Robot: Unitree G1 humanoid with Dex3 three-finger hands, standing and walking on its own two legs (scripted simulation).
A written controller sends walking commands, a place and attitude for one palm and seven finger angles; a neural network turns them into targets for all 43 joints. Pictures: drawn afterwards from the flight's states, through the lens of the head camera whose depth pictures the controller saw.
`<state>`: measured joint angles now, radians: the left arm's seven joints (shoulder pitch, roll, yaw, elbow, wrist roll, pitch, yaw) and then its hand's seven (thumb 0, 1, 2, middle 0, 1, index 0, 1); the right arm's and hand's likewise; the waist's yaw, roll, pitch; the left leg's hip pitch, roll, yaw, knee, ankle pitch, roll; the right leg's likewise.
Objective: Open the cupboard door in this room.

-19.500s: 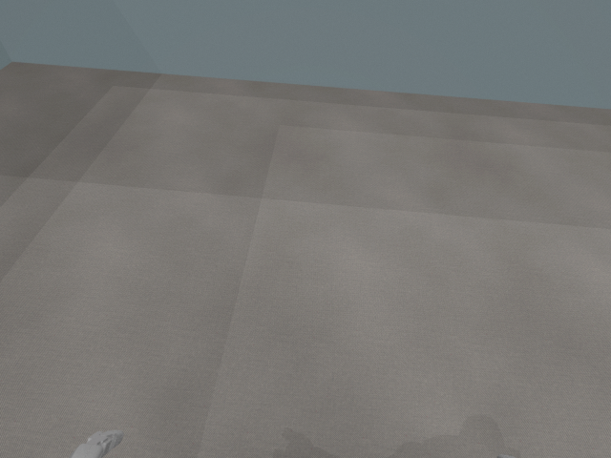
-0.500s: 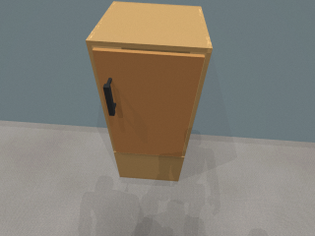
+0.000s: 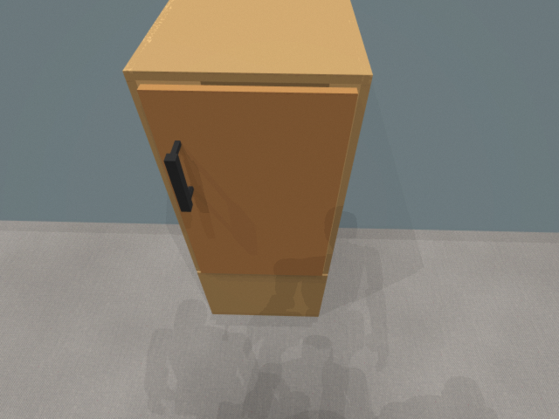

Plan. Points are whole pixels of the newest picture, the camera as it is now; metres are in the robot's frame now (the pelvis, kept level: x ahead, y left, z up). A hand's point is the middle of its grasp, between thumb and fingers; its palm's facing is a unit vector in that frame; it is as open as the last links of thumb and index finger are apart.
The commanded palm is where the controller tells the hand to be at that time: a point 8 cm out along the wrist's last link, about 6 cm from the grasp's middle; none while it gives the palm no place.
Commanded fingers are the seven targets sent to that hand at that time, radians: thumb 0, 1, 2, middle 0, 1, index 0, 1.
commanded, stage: come to a stop and stand still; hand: left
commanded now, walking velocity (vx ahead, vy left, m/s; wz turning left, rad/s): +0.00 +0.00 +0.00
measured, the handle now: (181, 177) +0.53 +0.22 +0.01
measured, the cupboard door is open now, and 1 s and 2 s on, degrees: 0 0 0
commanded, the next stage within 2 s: look again from close up in 1.22 s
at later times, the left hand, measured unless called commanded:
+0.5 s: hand out of the picture +0.05 +0.22 -0.16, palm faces -0.02 -0.97 -0.24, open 7.4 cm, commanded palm none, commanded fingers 0.00 0.90 0.90 -0.20 -0.30 -0.20 -0.30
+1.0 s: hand out of the picture +0.06 +0.20 -0.17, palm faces -0.02 -0.98 -0.20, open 7.3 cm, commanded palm none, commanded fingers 0.00 0.90 0.90 -0.20 -0.30 -0.20 -0.30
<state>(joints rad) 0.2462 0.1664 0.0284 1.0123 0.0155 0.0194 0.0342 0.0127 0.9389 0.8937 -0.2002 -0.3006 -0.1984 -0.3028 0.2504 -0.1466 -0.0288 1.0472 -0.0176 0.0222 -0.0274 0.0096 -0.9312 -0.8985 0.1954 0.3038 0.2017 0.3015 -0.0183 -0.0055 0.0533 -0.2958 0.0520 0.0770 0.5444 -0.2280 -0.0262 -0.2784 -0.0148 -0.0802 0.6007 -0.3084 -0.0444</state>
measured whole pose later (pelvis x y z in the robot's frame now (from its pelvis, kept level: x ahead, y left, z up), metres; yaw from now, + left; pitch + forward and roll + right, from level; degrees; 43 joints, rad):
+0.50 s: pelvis +0.02 +0.03 +0.01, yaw -1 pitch +0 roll +1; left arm 0.28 0.17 -0.01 1.01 0.01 -0.01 0.03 0.00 0.91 0.89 -0.20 -0.30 -0.20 -0.30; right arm 0.31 -0.17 0.01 1.03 -0.02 0.00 -0.01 0.01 -0.93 -0.90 0.20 0.30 0.20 0.30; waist -0.02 0.03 0.01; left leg -0.25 0.01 0.10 0.49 -0.23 0.02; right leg -0.23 -0.04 -0.05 0.52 -0.28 0.01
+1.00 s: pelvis +0.05 +0.02 +0.01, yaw -2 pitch +0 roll +1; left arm 0.27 0.17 -0.01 1.10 0.01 -0.01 0.03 0.01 0.91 0.89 -0.20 -0.30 -0.20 -0.30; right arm 0.24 -0.17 0.01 1.11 -0.02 -0.03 -0.03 0.01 -0.92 -0.90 0.20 0.30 0.20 0.30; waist 0.00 -0.01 0.02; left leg -0.17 0.02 0.10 0.45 -0.26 0.00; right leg -0.15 -0.03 -0.04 0.47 -0.31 0.00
